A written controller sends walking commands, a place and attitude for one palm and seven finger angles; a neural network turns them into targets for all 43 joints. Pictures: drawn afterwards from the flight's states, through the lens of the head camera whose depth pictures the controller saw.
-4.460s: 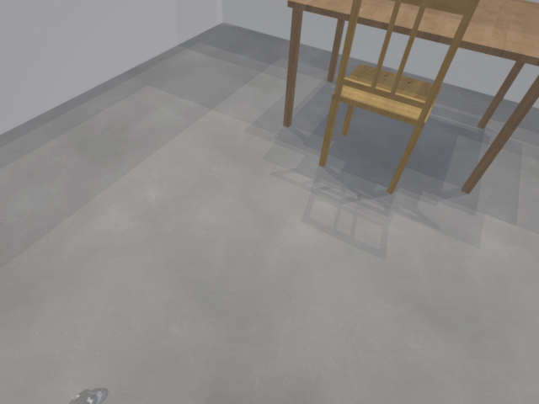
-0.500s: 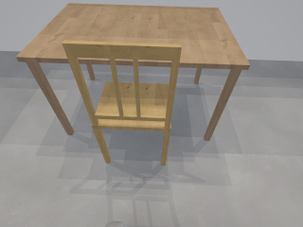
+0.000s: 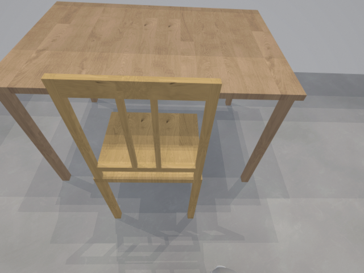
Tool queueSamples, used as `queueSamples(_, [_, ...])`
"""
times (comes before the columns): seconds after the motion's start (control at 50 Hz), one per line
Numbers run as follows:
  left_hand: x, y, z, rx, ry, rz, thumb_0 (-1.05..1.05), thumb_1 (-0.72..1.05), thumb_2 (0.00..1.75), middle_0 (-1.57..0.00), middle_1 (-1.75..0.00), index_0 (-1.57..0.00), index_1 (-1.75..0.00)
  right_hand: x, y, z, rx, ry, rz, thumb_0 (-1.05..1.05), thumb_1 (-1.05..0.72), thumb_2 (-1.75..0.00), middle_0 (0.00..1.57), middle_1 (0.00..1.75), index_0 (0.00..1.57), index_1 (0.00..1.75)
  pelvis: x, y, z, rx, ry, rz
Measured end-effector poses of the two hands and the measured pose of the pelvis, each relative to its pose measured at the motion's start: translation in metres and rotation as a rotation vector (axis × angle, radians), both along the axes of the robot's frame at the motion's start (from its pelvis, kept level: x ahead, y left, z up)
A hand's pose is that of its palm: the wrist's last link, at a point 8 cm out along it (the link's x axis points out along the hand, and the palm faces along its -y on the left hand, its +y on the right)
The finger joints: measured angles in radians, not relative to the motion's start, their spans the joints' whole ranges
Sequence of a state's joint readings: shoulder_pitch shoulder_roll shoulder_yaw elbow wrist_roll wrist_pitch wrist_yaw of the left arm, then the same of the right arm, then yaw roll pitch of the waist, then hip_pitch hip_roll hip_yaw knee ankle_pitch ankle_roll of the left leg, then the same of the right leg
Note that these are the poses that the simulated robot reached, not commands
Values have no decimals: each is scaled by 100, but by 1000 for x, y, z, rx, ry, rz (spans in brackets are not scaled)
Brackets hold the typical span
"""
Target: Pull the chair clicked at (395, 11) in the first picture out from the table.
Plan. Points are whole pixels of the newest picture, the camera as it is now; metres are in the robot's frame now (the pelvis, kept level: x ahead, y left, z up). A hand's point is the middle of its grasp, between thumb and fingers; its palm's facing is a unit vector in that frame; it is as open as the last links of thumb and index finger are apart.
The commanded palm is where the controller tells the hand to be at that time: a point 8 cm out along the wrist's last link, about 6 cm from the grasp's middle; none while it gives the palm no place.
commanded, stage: come to a stop and stand still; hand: left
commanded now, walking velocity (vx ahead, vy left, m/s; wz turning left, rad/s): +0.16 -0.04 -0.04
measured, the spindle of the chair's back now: (128, 137) +0.50 +0.19 -0.07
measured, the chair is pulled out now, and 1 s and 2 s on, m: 0.00 0.00 0.00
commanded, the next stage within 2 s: none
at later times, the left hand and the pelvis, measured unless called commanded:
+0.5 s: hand out of the picture +0.10 +0.18 -0.19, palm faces +0.06 -0.98 -0.21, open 7.3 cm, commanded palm none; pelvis +0.03 +0.00 -0.01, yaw +1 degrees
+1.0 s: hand out of the picture -0.05 +0.19 -0.17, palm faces +0.02 -0.98 -0.21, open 7.4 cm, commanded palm none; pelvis -0.02 +0.02 +0.00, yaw -1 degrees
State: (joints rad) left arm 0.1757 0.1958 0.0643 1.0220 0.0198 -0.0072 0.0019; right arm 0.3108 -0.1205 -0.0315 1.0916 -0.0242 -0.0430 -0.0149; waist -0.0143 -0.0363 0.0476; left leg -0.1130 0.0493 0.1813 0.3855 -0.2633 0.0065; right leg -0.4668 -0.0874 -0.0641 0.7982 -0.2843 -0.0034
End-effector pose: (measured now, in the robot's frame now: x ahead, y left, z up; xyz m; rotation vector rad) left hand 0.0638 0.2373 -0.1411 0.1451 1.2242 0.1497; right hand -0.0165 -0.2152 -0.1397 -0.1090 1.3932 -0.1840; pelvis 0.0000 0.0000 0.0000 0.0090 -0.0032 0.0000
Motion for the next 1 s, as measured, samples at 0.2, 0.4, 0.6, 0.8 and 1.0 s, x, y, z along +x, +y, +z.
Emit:
queueSamples(0.2, [68,-50,1,29,-28,-61,0,91,90,-20,-29,-20,-29,31,-25,-29,58,83,-59,0,-91,-90,20,30,20,30,51,-32,-12,-3,-8,1])
queueSamples(0.4, [52,-33,-1,32,-5,8,-1,93,89,-20,-30,-21,-30,98,-40,-12,-16,-39,20,0,-92,-90,19,30,20,30,40,-23,-6,-3,-10,8])
queueSamples(0.6, [-9,16,-22,-4,87,62,0,91,89,-20,-29,-20,-29,95,-6,11,-83,-135,82,0,-91,-90,19,30,20,30,19,13,-8,-18,-29,3])
queueSamples(0.8, [-80,25,-11,3,227,54,0,91,89,-20,-29,-20,-29,72,16,9,-48,-129,66,0,-93,-90,20,30,20,30,-3,26,0,-8,0,-16])
queueSamples(1.0, [-120,-2,-2,8,252,36,0,91,89,-20,-29,-20,-29,17,4,-9,2,-66,7,-1,-94,-90,20,30,20,30,-24,17,-1,-1,-20,-14])
